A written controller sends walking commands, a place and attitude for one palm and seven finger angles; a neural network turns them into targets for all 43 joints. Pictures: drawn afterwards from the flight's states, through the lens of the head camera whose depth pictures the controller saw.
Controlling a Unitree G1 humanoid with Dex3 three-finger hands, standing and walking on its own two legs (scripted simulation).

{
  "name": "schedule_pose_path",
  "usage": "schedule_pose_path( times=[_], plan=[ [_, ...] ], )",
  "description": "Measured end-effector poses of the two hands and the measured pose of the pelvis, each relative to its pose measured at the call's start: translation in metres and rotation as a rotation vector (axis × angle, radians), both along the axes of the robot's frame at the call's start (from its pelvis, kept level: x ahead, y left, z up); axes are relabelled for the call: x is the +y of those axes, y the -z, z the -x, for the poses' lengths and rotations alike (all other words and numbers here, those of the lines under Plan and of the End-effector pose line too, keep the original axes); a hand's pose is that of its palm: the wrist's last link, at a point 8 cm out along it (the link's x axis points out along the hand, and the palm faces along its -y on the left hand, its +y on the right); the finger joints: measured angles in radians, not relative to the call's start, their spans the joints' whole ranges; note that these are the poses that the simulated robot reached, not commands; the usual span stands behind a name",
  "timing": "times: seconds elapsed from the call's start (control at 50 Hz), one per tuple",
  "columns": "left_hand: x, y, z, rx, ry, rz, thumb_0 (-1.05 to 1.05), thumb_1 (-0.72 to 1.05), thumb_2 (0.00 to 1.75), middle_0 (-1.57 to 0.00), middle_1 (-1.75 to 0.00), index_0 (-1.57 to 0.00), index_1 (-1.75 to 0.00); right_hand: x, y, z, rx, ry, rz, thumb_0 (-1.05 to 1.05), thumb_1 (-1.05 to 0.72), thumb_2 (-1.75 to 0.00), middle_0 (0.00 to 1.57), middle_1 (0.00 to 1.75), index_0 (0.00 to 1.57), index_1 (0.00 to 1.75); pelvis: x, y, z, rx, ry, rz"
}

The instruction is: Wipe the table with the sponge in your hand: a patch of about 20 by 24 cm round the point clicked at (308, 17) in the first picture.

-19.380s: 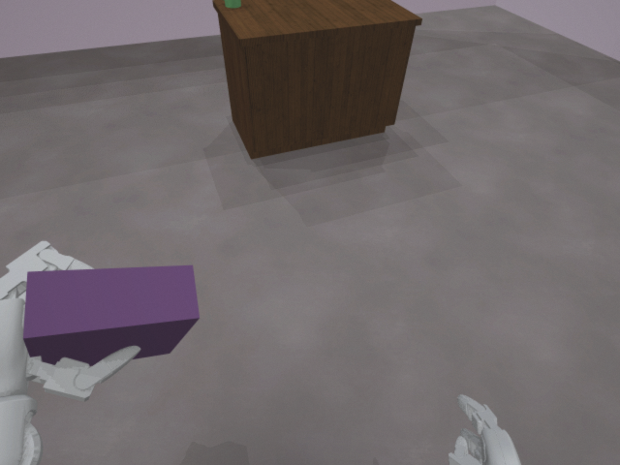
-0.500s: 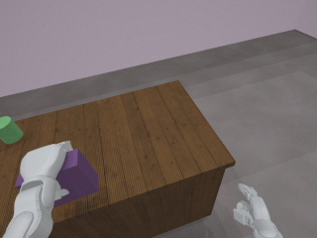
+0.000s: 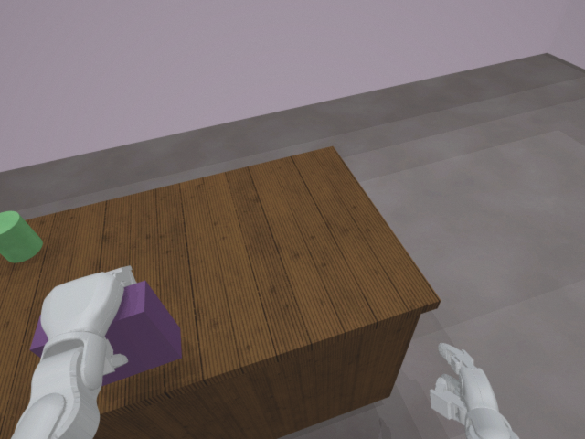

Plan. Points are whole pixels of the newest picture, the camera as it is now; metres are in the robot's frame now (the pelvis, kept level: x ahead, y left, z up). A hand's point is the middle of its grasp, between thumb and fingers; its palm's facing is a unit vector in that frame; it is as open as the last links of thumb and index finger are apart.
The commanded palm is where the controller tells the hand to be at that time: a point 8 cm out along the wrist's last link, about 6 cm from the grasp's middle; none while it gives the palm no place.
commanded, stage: move the sponge above the wiping area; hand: left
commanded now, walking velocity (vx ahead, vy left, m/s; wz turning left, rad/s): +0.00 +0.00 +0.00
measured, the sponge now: (123, 345) +0.21 +0.30 +0.00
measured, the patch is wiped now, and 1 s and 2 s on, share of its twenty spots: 0.00 0.00 0.00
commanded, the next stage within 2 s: lower the sponge onto the table in 1.42 s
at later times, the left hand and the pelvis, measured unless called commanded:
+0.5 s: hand (96, 331) +0.21 +0.33 +0.04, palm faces -0.08 -0.08 -0.99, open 9.8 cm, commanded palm +0.19 +0.32 +0.09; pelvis +0.01 +0.00 +0.00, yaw +0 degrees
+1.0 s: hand (98, 331) +0.22 +0.34 +0.02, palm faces -0.10 -0.07 -0.99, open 9.8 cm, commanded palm +0.20 +0.34 +0.08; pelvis +0.00 +0.00 +0.00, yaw +0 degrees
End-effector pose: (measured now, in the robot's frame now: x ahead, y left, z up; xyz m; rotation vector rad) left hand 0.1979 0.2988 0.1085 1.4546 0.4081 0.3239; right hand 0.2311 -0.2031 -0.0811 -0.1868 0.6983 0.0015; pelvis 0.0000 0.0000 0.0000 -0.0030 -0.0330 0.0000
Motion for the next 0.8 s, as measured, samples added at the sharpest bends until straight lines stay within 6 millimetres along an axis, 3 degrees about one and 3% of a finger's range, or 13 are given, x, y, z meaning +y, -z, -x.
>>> schedule_pose_path(
  times=[0.3,0.6,0.8],
  plan=[
    [0.009,0.009,-0.008,0.021,-0.009,-0.015,0.00,-0.46,1.02,-0.77,-1.35,-0.76,-1.35,-0.002,0.004,0.001,0.019,0.008,0.006,0.02,-0.91,-0.90,0.20,0.30,0.20,0.30,-0.001,0.000,-0.003,0.014,-0.004,0.002],
    [0.026,0.024,0.005,0.065,-0.034,-0.015,0.00,-0.46,1.02,-0.77,-1.35,-0.76,-1.35,-0.019,0.009,0.011,0.052,0.046,0.046,0.02,-0.91,-0.90,0.20,0.30,0.20,0.30,-0.002,0.002,-0.004,0.027,-0.008,0.007],
    [0.030,0.026,-0.005,0.040,-0.017,-0.034,0.00,-0.46,1.02,-0.77,-1.35,-0.76,-1.35,-0.017,0.013,0.018,0.065,0.062,0.035,0.02,-0.91,-0.90,0.20,0.30,0.20,0.30,0.000,0.003,-0.002,0.040,-0.008,0.008]
  ],
)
